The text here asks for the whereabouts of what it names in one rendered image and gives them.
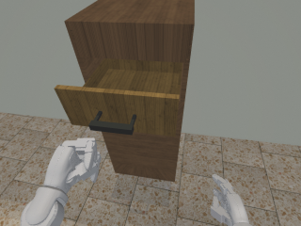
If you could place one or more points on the drawer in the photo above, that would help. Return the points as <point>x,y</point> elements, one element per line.
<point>121,88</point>

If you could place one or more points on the cabinet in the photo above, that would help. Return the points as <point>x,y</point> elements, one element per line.
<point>148,30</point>

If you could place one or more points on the right robot hand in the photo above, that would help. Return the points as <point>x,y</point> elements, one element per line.
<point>232,209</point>

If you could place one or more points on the left robot hand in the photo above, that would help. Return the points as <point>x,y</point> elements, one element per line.
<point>72,161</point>

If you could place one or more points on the handle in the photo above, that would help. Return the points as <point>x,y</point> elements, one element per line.
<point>112,127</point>

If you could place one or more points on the left robot forearm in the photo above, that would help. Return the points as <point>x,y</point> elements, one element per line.
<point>46,209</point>

